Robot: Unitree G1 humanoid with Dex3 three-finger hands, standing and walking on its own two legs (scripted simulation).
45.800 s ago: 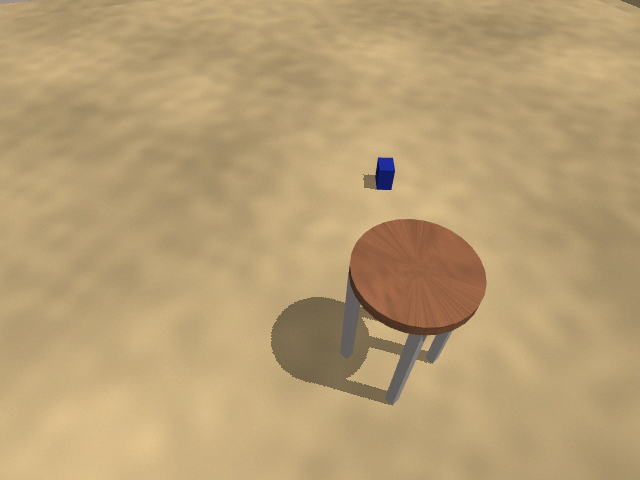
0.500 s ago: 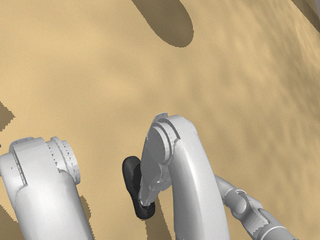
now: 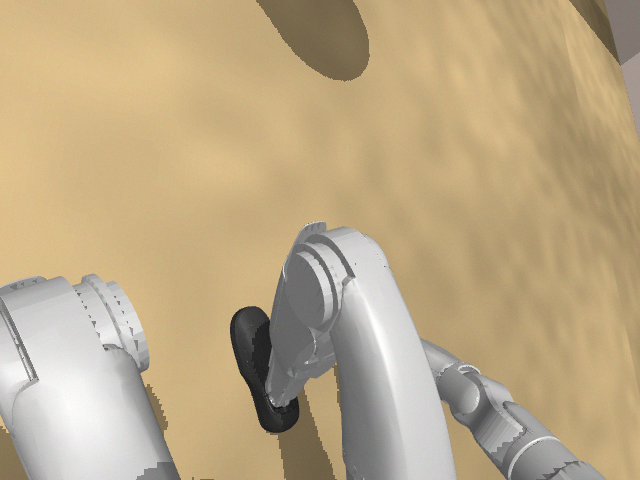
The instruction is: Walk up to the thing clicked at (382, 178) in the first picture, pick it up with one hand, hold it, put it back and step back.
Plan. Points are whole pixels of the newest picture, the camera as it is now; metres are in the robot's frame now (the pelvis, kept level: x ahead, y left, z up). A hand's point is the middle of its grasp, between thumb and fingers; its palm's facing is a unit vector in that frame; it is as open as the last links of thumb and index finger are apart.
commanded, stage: close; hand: left
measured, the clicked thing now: out of the picture +0.45 +0.30 -0.22
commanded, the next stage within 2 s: settle in 0.88 s
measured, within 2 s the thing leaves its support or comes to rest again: leaves its support in 1.28 s
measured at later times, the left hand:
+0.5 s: hand out of the picture +0.42 +0.30 -0.19, palm faces +0.46 -0.89 -0.01, open 10.9 cm
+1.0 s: hand out of the picture +0.42 +0.30 -0.19, palm faces +0.49 -0.87 +0.00, open 10.2 cm
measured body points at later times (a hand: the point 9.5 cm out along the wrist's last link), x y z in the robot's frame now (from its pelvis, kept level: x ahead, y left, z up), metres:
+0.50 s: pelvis +0.00 +0.00 +0.00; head +0.23 +0.21 +0.33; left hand +0.39 +0.34 -0.18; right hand +0.18 -0.24 -0.02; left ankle +0.08 +0.12 -0.25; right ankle +0.16 -0.14 -0.24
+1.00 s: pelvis +0.00 +0.00 +0.00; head +0.23 +0.21 +0.32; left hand +0.39 +0.35 -0.18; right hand +0.18 -0.24 -0.02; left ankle +0.08 +0.12 -0.25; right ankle +0.16 -0.14 -0.24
